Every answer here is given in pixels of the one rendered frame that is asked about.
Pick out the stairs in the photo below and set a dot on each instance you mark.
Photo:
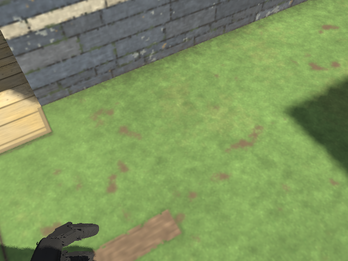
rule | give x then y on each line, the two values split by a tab
11	74

